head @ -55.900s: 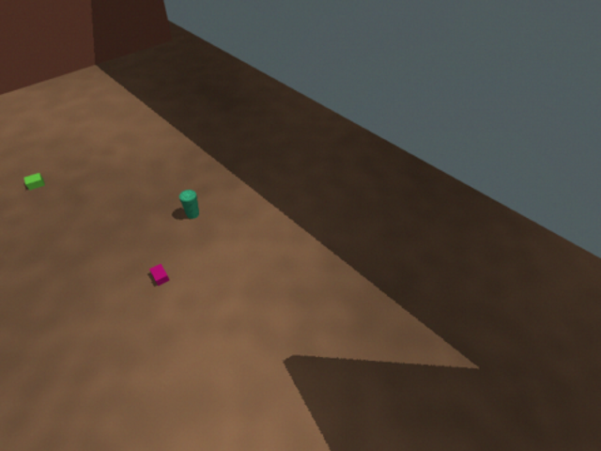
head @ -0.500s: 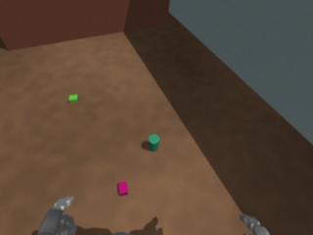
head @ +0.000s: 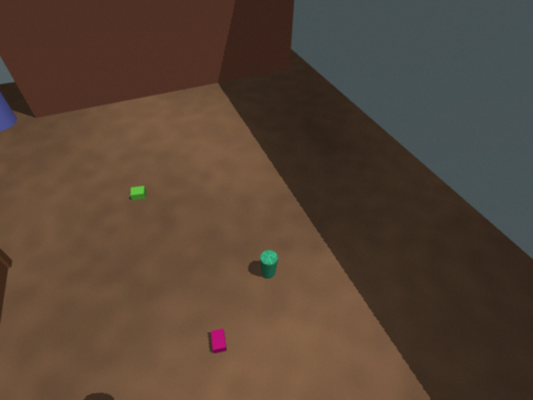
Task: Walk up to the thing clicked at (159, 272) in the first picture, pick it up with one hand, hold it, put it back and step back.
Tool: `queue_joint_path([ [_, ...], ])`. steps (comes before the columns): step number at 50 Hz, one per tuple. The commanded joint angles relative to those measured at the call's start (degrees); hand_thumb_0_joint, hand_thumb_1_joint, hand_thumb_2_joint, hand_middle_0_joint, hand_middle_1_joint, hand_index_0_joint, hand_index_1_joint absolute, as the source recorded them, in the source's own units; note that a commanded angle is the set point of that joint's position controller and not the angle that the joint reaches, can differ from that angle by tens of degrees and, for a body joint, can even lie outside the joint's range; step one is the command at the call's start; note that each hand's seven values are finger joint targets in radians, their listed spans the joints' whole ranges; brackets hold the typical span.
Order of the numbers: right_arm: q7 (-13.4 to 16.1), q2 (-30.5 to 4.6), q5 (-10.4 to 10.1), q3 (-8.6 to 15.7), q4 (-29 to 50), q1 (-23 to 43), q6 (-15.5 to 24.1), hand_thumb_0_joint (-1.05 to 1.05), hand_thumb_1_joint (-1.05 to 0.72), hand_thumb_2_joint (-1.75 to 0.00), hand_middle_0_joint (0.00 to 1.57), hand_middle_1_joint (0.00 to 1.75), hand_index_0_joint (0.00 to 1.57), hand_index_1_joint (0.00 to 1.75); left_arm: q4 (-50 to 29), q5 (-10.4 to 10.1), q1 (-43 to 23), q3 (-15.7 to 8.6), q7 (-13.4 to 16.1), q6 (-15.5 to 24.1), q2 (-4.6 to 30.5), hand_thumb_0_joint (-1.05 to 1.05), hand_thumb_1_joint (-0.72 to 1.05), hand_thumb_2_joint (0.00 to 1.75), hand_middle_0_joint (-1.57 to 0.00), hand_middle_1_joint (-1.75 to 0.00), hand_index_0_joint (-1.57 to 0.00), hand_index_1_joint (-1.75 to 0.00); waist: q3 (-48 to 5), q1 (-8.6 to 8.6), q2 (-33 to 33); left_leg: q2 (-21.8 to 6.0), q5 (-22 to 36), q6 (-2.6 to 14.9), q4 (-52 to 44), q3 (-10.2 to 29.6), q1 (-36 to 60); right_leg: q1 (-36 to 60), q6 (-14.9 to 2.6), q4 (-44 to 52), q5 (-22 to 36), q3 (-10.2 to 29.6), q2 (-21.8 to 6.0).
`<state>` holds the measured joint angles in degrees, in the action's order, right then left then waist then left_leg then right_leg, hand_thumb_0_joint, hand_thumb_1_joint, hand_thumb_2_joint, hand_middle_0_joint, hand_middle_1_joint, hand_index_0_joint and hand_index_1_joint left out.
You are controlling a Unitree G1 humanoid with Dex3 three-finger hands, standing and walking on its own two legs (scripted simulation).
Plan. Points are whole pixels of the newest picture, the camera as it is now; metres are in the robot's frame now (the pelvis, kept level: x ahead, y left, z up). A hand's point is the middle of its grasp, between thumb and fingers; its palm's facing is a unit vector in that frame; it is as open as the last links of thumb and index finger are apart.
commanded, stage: stand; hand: left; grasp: from above
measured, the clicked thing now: (218, 340) +0.47 +0.19 -0.76
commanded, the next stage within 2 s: step back in 1.84 s
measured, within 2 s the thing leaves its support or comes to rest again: neither
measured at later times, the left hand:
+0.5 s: hand out of the picture +0.05 +0.23 -0.16, palm faces +0.03 -0.94 -0.34, open 7.4 cm
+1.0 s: hand out of the picture +0.08 +0.22 -0.15, palm faces +0.02 -0.94 -0.34, open 7.4 cm
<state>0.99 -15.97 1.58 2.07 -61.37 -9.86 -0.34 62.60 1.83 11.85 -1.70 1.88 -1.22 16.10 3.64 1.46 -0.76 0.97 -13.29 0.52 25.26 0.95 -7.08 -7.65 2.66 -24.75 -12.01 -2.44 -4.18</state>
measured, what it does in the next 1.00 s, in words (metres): stands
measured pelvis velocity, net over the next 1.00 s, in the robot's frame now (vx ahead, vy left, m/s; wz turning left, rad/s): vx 0.01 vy -0.02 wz -0.01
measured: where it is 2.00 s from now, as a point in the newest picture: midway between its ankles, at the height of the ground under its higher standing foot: outside the picture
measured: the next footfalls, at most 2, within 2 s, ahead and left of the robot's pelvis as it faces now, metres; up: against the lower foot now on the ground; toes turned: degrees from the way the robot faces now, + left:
none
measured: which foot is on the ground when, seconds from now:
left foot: down 0.00-1.00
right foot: down 0.00-1.00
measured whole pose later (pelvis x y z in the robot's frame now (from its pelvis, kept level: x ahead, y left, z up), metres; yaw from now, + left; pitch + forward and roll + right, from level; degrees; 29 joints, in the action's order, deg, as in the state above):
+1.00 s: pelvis +0.01 -0.02 +0.01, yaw -1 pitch -4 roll +0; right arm 0.6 -18.5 1.0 0.6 -65.2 -6.7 0.2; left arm 66.1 0.8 5.9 -1.7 0.8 -0.1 17.5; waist 3.7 0.5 -1.1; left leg -1.1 -11.0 -1.3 19.0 1.1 -4.2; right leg -5.3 1.0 -19.2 -10.0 -2.8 -2.0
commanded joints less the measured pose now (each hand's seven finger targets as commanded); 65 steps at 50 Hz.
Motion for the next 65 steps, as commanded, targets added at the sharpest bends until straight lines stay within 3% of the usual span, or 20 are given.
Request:
queue_joint_path([
  [1, 0.73, -10.83, 0.16, 2.15, 2.51, 1.76, 1.26, 0.0, -0.9, -0.9, 0.2, 0.3, 0.2, 0.3, -2.0, 0.11, -2.41, -2.24, 0.43, 1.88, 10.65, 0.0, 0.9, 0.9, -0.2, -0.3, -0.2, -0.3, 0.83, -0.46, 0.78, -5.65, -1.14, 0.92, -9.11, 6.68, -4.37, 0.59, -2.58, 5.94, -0.64, 3.76, -2.26],
  [10, 0.52, -11.23, -0.04, 1.81, 1.29, 2.24, 1.15, 0.0, -0.9, -0.9, 0.2, 0.3, 0.2, 0.3, -0.38, -0.05, -3.65, -2.37, 0.33, 2.31, 11.79, 0.0, 0.9, 0.9, -0.2, -0.3, -0.2, -0.3, -0.52, -0.85, 0.99, -5.93, 2.1, 0.95, -8.08, 5.71, -1.13, 0.2, -2.76, 8.72, -0.33, 4.95, -3.13],
  [16, 0.53, -11.79, -0.03, 1.35, 0.61, 2.54, 1.12, 0.0, -0.9, -0.9, 0.2, 0.3, 0.2, 0.3, 0.3, -0.29, -4.48, -2.38, 0.01, 1.96, 12.18, 0.0, 0.9, 0.9, -0.2, -0.3, -0.2, -0.3, 1.16, -0.54, -0.24, -6.3, -1.7, 0.7, -9.9, 6.17, -4.07, 0.96, -2.83, 8.49, -2.08, 4.74, -2.64],
  [20, 0.43, -11.82, -0.22, 1.19, 0.46, 2.97, 1.35, 0.0, -0.9, -0.9, 0.2, 0.3, 0.2, 0.3, 0.39, -0.34, -4.71, -2.3, -0.07, 2.25, 12.23, 0.0, 0.9, 0.9, -0.2, -0.3, -0.2, -0.3, -0.97, -0.46, 0.66, -6.54, 2.65, 0.89, -8.93, 5.83, -1.97, 1.73, -3.0, 8.8, 0.35, 5.13, -3.14],
  [32, 0.42, -12.61, -0.42, 0.81, -0.18, 3.46, 1.35, 0.0, -0.9, -0.9, 0.2, 0.3, 0.2, 0.3, 0.9, -0.53, -6.03, -2.15, -0.36, 2.25, 12.43, 0.0, 0.9, 0.9, -0.2, -0.3, -0.2, -0.3, -1.12, -0.84, 1.24, -6.9, 4.9, 0.67, -9.13, 5.24, -0.7, 1.25, -2.98, 9.54, 0.94, 5.04, -2.88],
  [36, 0.45, -13.09, -0.29, 0.69, -0.4, 3.39, 1.63, 0.0, -0.9, -0.9, 0.2, 0.3, 0.2, 0.3, 0.49, -0.74, -6.75, -2.3, -0.47, 2.57, 12.99, 0.0, 0.9, 0.9, -0.2, -0.3, -0.2, -0.3, -2.61, -1.03, 0.19, -7.21, 8.3, 0.52, -8.73, 4.86, -0.07, 2.82, -3.1, 8.96, 6.08, 5.34, -3.31],
  [46, 0.52, -13.36, -0.43, 0.51, -0.92, 4.11, 1.8, 0.0, -0.9, -0.9, 0.2, 0.3, 0.2, 0.3, 0.33, -0.95, -7.58, -2.18, -0.53, 2.47, 12.96, 0.0, 0.9, 0.9, -0.2, -0.3, -0.2, -0.3, -4.15, -1.0, 0.84, -7.85, 13.38, 0.16, -9.01, 4.5, 1.56, 4.06, -3.06, 7.98, 10.8, 4.61, -3.34],
  [49, 0.51, -13.16, -0.42, 0.43, -0.79, 4.32, 1.71, 0.0, -0.9, -0.9, 0.2, 0.3, 0.2, 0.3, 0.35, -0.88, -7.9, -2.21, -0.47, 2.45, 13.11, 0.0, 0.9, 0.9, -0.2, -0.3, -0.2, -0.3, -3.71, -1.24, 1.01, -7.7, 12.27, 0.19, -9.24, 4.27, 1.21, 3.75, -3.02, 8.19, 10.36, 4.51, -3.28],
  [51, 0.45, -13.3, -0.37, 0.32, -1.02, 4.43, 1.59, 0.0, -0.9, -0.9, 0.2, 0.3, 0.2, 0.3, 0.49, -0.98, -8.02, -2.15, -0.64, 2.34, 13.28, 0.0, 0.9, 0.9, -0.2, -0.3, -0.2, -0.3, -1.68, -1.1, 0.57, -7.5, 7.6, 0.1, -10.25, 4.37, -0.39, 2.74, -2.85, 9.15, 5.66, 4.78, -3.07],
  [54, 0.28, -13.65, -0.43, 0.51, -0.79, 5.07, 1.65, 0.0, -0.9, -0.9, 0.2, 0.3, 0.2, 0.3, 0.33, -0.88, -8.06, -2.04, -0.77, 2.46, 13.22, 0.0, 0.9, 0.9, -0.2, -0.3, -0.2, -0.3, -1.89, -1.01, 0.54, -7.63, 7.07, 0.27, -10.26, 4.59, -0.56, 2.65, -3.03, 9.48, 4.91, 4.88, -3.14],
  [61, 0.21, -14.31, -0.45, 0.59, -0.53, 5.56, 2.07, 0.0, -0.9, -0.9, 0.2, 0.3, 0.2, 0.3, -0.47, -1.02, -8.63, -2.15, -0.84, 2.77, 14.01, 0.0, 0.9, 0.9, -0.2, -0.3, -0.2, -0.3, -4.76, -1.11, 0.15, -8.05, 13.09, 0.16, -9.59, 4.29, 1.68, 4.07, -3.44, 8.21, 11.1, 5.01, -3.61],
  [65, 0.14, -14.05, -0.55, 0.5, -0.77, 5.46, 1.87, 0.0, -0.9, -0.9, 0.2, 0.3, 0.2, 0.3, -0.13, -1.06, -8.19, -1.99, -0.84, 2.62, 14.0, 0.0, 0.9, 0.9, -0.2, -0.3, -0.2, -0.3, -4.2, -0.95, 0.46, -8.13, 11.37, 0.13, -10.1, 4.61, 1.3, 3.82, -3.32, 8.44, 8.58, 4.55, -3.37],
])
